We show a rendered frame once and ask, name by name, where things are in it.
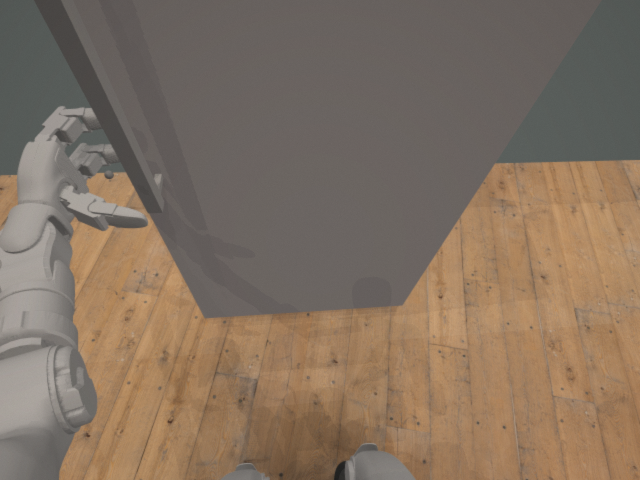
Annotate robot right shin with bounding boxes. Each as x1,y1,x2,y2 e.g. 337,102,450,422
353,443,378,456

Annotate left robot upper arm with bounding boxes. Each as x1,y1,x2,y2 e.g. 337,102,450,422
0,345,97,480

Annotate robot left forearm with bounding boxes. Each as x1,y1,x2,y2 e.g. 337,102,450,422
0,203,78,360

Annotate handle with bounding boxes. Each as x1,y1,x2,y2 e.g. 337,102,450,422
34,0,164,213

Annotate left robot hand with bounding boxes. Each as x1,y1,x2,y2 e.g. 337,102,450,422
17,106,148,231

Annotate fridge door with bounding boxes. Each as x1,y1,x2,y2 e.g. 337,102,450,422
73,0,602,318

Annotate robot right thigh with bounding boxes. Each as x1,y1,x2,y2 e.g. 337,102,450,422
345,450,416,480

